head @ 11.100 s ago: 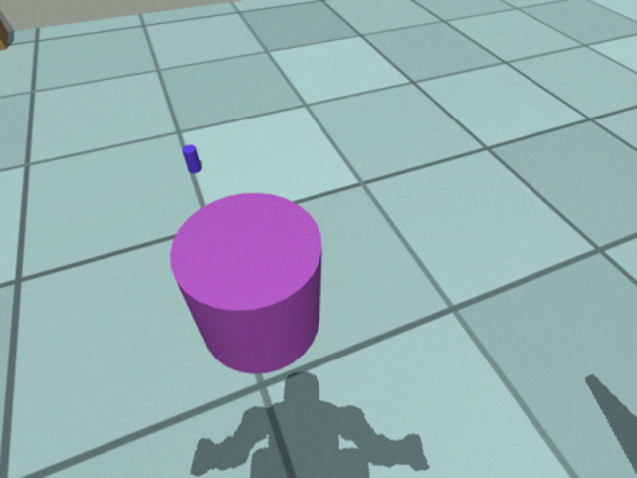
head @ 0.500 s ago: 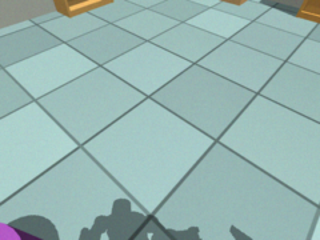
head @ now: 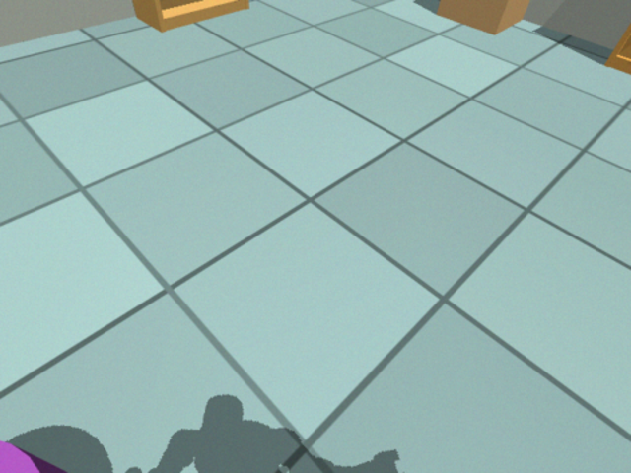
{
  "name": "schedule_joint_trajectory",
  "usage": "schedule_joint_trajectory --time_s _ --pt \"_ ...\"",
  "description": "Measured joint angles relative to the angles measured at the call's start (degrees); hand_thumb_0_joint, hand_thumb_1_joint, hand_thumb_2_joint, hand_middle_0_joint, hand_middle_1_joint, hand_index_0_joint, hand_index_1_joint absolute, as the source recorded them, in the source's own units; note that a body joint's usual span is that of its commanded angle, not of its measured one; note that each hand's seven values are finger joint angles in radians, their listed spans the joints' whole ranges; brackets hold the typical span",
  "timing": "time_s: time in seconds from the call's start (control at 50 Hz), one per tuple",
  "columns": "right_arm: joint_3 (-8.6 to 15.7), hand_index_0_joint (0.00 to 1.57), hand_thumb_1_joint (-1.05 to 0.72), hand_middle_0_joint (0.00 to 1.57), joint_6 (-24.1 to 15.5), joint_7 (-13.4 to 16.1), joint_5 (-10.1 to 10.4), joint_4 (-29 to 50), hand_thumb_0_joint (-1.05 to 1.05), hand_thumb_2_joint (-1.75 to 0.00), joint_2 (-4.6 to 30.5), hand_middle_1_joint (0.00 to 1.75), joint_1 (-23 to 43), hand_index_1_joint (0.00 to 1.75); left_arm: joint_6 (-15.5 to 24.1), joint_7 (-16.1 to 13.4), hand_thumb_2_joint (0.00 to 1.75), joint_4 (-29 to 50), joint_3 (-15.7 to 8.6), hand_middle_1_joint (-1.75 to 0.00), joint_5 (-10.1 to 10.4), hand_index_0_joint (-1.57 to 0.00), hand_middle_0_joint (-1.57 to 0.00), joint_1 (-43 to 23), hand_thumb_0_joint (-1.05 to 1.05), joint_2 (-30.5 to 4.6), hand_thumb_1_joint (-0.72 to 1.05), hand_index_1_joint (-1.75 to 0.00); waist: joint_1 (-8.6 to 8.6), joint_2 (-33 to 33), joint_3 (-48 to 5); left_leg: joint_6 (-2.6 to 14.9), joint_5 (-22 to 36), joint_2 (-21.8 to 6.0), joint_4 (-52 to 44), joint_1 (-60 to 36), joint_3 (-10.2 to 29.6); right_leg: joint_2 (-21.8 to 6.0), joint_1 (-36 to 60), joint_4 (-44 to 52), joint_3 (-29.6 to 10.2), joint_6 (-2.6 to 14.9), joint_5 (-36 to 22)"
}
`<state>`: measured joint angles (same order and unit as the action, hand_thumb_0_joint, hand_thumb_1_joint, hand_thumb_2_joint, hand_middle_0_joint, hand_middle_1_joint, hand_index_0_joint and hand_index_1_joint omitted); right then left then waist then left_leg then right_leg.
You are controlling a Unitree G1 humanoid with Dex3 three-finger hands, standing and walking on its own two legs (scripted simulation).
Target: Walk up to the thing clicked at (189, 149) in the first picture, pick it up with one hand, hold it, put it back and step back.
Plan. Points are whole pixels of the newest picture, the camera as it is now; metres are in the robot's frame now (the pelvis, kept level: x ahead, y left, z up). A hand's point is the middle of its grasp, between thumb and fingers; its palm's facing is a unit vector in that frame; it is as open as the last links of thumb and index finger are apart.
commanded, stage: walk up
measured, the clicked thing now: out of the picture +0.63 +1.29 -0.70
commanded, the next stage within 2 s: none
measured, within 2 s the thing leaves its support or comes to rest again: neither
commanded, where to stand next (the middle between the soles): +0.70 -0.08 m, yaw -2 degrees
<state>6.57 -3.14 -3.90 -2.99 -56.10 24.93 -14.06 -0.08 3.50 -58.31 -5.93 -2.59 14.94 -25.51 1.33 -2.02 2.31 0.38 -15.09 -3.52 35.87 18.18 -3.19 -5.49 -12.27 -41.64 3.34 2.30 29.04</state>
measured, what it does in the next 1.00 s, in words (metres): walks ahead: right foot, then left foot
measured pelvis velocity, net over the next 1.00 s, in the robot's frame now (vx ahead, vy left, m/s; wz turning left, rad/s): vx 0.40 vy -0.02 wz -0.06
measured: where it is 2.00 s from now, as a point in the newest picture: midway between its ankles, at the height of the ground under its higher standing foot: (325, 344)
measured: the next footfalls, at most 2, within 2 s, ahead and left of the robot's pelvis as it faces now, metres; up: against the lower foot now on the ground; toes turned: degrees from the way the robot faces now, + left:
right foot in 0.38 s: +0.29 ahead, -0.16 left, +0.00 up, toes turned -8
left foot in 0.80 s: +0.48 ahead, +0.09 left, +0.00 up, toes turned +2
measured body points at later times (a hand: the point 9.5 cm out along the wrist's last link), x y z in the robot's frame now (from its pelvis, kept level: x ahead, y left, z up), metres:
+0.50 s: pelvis +0.19 -0.04 +0.00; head +0.22 -0.06 +0.45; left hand +0.32 +0.27 -0.09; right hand +0.22 -0.36 -0.13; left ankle +0.10 +0.12 -0.65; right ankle +0.25 -0.15 -0.72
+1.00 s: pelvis +0.40 -0.02 +0.01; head +0.42 +0.01 +0.46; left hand +0.47 +0.30 -0.12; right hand +0.46 -0.34 -0.08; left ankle +0.44 +0.09 -0.72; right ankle +0.41 -0.16 -0.67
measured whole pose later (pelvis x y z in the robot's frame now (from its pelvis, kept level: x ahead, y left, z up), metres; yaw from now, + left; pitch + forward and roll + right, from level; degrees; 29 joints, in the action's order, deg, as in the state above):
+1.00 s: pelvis +0.40 -0.02 +0.01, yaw -4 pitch -3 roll +0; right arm 2.5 -5.0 -2.8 -0.6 -46.7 22.2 -17.6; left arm 2.1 3.1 -50.9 -3.0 -0.2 18.2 -25.5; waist -0.1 -4.3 4.7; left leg 1.4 -14.1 -1.9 30.6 14.0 -5.7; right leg -3.2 -26.1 -57.6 -0.8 1.1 20.9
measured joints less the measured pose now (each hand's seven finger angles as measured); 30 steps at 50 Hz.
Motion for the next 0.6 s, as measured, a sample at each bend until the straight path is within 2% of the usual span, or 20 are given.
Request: schedule_joint_trajectory --time_s 0.04,0.1,0.18,0.22,0.28,0.34,0.38,0.4,0.42,0.46,0.5,0.54,0.6 --pt "-0.14 0.20 -0.90 0.20 -0.21 0.65 0.37 0.38 0.00 -0.90 -0.49 0.30 -1.06 0.30 -0.85 -0.21 0.90 -0.39 0.31 -0.30 0.49 -0.20 -0.20 0.12 0.00 -0.53 0.90 -0.29 -1.31 -0.87 0.03 0.41 -1.51 0.76 0.37 -1.14 -0.47 2.71 -5.56 -12.12 -4.86 0.35 -0.80" --pt "-1.23 0.20 -0.90 0.20 -0.06 0.97 0.81 0.27 0.00 -0.90 -1.58 0.30 -2.97 0.30 -0.07 0.10 0.90 -0.06 0.78 -0.30 1.44 -0.20 -0.20 -0.07 0.01 -0.99 0.91 -0.29 -1.82 -2.37 0.30 0.75 -1.25 1.65 -4.19 -5.63 -1.52 3.94 -11.52 -18.06 -6.89 -0.42 -6.99" --pt "-1.99 0.20 -0.90 0.20 -0.64 0.89 1.06 0.87 0.01 -0.90 -2.29 0.30 -5.17 0.30 0.67 1.13 0.90 0.87 1.13 -0.30 1.71 -0.20 -0.20 -0.19 0.00 -0.41 0.91 -0.29 -2.08 -2.42 0.72 0.68 -0.62 2.11 -10.37 -11.47 -2.76 3.00 -15.44 -12.03 -6.76 -2.57 -12.56" --pt "-2.16 0.20 -0.90 0.20 -0.89 0.80 1.20 1.47 0.01 -0.90 -2.38 0.30 -5.84 0.30 0.63 1.64 0.90 1.42 1.35 -0.30 1.64 -0.20 -0.20 -0.46 0.00 0.05 0.91 -0.29 -2.29 -1.88 1.16 0.61 -0.94 2.10 -12.49 -13.91 -3.25 2.22 -16.17 -7.27 -6.08 -3.00 -14.41" --pt "-2.34 0.20 -0.90 0.20 -1.01 0.67 1.36 2.39 0.01 -0.90 -2.18 0.30 -6.53 0.30 0.60 2.29 0.90 2.24 1.68 -0.30 1.53 -0.20 -0.20 -1.45 0.00 0.72 0.91 -0.29 -2.63 -0.76 1.80 0.07 -2.50 1.87 -13.83 -16.69 -3.70 0.85 -15.67 0.29 -4.37 -2.72 -17.24" --pt "-2.50 0.20 -0.90 0.20 -0.66 0.74 1.37 3.30 0.01 -0.90 -1.76 0.30 -6.70 0.30 0.87 2.48 0.90 3.00 1.82 -0.30 1.47 -0.20 -0.20 -2.46 0.00 1.19 0.90 -0.29 -2.85 0.27 2.01 -1.24 -5.61 1.37 -12.75 -18.59 -4.35 0.44 -13.62 5.81 -2.52 -1.94 -18.29" --pt "-2.59 0.21 -0.90 0.20 -0.34 0.98 1.52 4.10 0.01 -0.90 -1.46 0.30 -6.98 0.30 1.39 2.26 0.90 3.62 1.80 -0.30 1.45 -0.20 -0.20 -3.14 0.00 1.36 0.90 -0.29 -3.05 1.18 1.96 -2.19 -9.12 0.47 -9.53 -18.93 -4.35 1.29 -10.94 8.95 -1.32 -1.18 -18.90" --pt "-2.62 0.20 -0.90 0.20 -0.09 1.20 1.64 4.28 0.01 -0.90 -1.09 0.30 -6.78 0.30 1.95 1.90 0.90 3.93 1.63 -0.30 1.43 -0.20 -0.20 -3.84 0.00 1.86 0.90 -0.29 -3.01 2.65 2.52 -1.74 -11.43 -1.06 -5.50 -18.19 -3.89 2.40 -10.16 8.68 -0.53 -1.11 -21.09" --pt "-2.72 0.20 -0.90 0.20 0.35 1.52 1.89 4.33 0.01 -0.90 -1.07 0.30 -6.28 0.30 2.61 1.49 0.90 4.59 1.49 -0.30 1.39 -0.20 -0.20 -4.50 0.00 2.28 0.90 -0.29 -3.01 3.80 3.18 -0.50 -12.04 -2.46 1.12 -15.91 -2.73 3.23 -9.91 6.88 0.37 -1.09 -19.77" --pt "-3.33 0.20 -0.90 0.20 1.17 1.83 2.32 4.28 0.01 -0.90 -1.49 0.30 -4.97 0.30 3.75 0.82 0.90 6.40 1.63 -0.30 1.94 -0.20 -0.20 -4.96 0.00 2.84 0.90 -0.29 -2.10 3.70 3.93 0.94 -12.59 -0.88 16.32 -9.53 1.28 3.34 -8.97 4.90 0.35 -0.77 -16.67" --pt "-3.65 0.20 -0.90 0.20 1.38 1.86 2.76 4.39 0.01 -0.90 -1.26 0.30 -3.74 0.30 4.25 0.27 0.90 7.80 2.25 -0.30 2.55 -0.20 -0.20 -4.57 0.00 3.78 0.90 -0.29 -1.25 4.05 4.00 1.63 -11.08 0.76 26.51 -3.37 3.61 3.39 -6.52 6.43 0.25 -0.42 -15.69" --pt "-3.74 0.20 -0.90 0.20 1.17 1.66 2.96 4.98 0.01 -0.90 -0.96 0.30 -2.74 0.30 4.50 -0.17 0.90 8.60 2.70 -0.30 2.85 -0.21 -0.20 -3.44 0.00 4.48 0.90 -0.30 -0.86 4.60 3.41 1.70 -8.23 0.56 28.34 1.59 4.16 3.70 -3.92 9.14 0.39 -0.36 -15.59" --pt "-3.46 0.20 -0.90 0.20 0.79 0.85 2.52 6.29 0.01 -0.90 -0.76 0.30 -1.69 0.30 4.63 -0.36 0.90 9.39 3.04 -0.30 2.55 -0.21 -0.20 -1.37 0.00 4.58 0.90 -0.30 -0.50 4.89 2.65 0.67 -4.83 -0.84 23.09 6.76 4.01 4.33 -0.67 12.47 0.61 -0.24 -15.17"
